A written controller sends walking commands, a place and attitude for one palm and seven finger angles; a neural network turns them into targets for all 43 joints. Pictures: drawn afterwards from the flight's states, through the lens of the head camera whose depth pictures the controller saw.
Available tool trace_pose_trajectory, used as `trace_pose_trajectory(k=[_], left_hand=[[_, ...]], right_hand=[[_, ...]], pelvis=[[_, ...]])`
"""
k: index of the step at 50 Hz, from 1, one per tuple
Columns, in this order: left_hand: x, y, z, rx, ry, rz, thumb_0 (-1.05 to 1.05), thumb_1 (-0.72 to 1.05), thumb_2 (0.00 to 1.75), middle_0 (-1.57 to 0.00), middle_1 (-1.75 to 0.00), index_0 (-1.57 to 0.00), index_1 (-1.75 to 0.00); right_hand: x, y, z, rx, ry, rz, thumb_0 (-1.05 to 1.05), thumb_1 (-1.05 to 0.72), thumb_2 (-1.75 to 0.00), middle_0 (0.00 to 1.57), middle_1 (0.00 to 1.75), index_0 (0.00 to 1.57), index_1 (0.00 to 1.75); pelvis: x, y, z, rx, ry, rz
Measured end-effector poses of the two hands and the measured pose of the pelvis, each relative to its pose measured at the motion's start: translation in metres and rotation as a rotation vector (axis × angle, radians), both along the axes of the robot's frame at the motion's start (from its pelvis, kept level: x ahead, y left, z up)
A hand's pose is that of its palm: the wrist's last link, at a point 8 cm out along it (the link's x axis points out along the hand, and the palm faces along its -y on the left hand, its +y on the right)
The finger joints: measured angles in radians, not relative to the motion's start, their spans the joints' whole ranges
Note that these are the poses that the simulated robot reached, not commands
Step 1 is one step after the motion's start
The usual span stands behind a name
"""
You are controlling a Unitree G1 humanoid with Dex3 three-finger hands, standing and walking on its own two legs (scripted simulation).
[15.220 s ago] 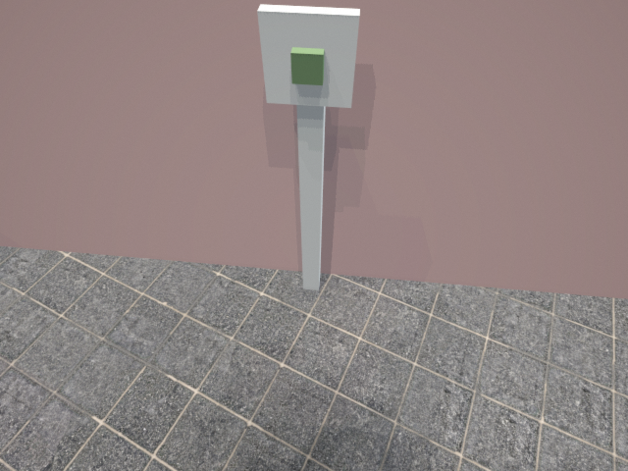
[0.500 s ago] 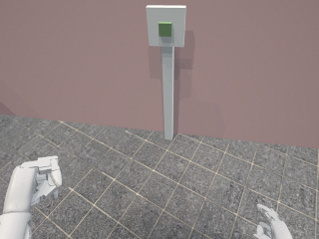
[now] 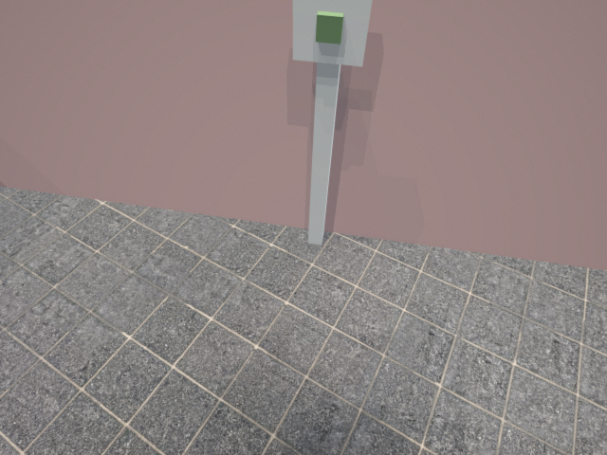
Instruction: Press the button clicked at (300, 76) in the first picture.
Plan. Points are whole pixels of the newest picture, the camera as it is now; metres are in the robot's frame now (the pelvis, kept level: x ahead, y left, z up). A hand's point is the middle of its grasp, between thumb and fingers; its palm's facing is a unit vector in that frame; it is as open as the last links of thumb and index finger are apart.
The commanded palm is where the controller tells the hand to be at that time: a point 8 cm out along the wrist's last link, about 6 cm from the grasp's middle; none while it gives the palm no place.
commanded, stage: let the arm hang, fingers relaxed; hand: left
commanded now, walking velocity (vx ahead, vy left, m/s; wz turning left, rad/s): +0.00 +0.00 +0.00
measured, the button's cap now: (329, 27) +0.98 +0.01 +0.12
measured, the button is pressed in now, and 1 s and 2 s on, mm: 0 0 0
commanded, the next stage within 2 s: stand and wait in 0.52 s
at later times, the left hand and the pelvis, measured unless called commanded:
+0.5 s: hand out of the picture +0.01 +0.16 -0.17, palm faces +0.00 -0.98 -0.19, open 7.3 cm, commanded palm none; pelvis +0.01 -0.01 +0.00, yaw -1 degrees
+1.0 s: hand out of the picture +0.00 +0.14 -0.17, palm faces +0.00 -0.98 -0.19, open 7.3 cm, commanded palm none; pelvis +0.01 -0.03 +0.00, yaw -1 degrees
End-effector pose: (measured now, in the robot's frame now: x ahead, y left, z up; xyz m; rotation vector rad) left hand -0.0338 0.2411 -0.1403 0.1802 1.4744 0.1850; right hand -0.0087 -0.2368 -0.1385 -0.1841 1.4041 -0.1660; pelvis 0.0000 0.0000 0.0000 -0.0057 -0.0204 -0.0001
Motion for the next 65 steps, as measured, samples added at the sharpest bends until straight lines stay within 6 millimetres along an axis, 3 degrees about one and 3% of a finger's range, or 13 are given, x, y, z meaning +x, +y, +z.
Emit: trace_pose_trajectory(k=[8,13,19,30,40,65], left_hand=[[0.025,-0.011,-0.002,-0.019,-0.044,-0.022,0.01,0.91,0.89,-0.30,-0.41,-0.30,-0.42],[0.044,-0.023,-0.003,-0.037,-0.086,-0.035,0.01,0.91,0.89,-0.23,-0.34,-0.24,-0.34],[0.047,-0.027,-0.003,-0.030,-0.085,-0.038,0.01,0.93,0.89,-0.21,-0.31,-0.21,-0.31],[0.030,-0.044,-0.005,-0.055,-0.033,-0.019,0.01,0.92,0.89,-0.20,-0.30,-0.20,-0.30],[0.022,-0.055,-0.005,-0.064,-0.011,-0.011,0.00,0.91,0.89,-0.20,-0.29,-0.20,-0.30],[0.063,-0.047,0.003,-0.010,-0.101,-0.040,0.00,0.91,0.89,-0.20,-0.29,-0.20,-0.30]], right_hand=[[-0.011,0.028,-0.009,0.067,0.013,-0.042,0.00,-0.91,-0.90,0.20,0.30,0.20,0.30],[-0.016,0.040,-0.012,0.099,0.017,-0.066,0.00,-0.91,-0.90,0.20,0.30,0.20,0.30],[-0.026,0.043,-0.013,0.114,0.041,-0.092,0.00,-0.91,-0.90,0.20,0.30,0.20,0.30],[-0.040,0.027,-0.009,0.089,0.093,-0.108,0.00,-0.91,-0.90,0.20,0.30,0.19,0.30],[-0.034,0.013,-0.008,0.072,0.082,-0.104,0.00,-0.91,-0.90,0.20,0.30,0.19,0.30],[-0.001,-0.024,-0.006,0.039,0.027,-0.069,0.00,-0.91,-0.90,0.20,0.30,0.20,0.30]], pelvis=[[0.004,0.002,0.001,0.007,-0.016,-0.013],[0.005,0.001,0.001,0.010,-0.020,-0.019],[0.006,-0.004,0.001,0.011,-0.020,-0.024],[0.007,-0.012,0.002,0.010,-0.017,-0.024],[0.007,-0.020,0.003,0.009,-0.015,-0.024],[0.011,-0.037,0.005,0.009,-0.011,-0.017]])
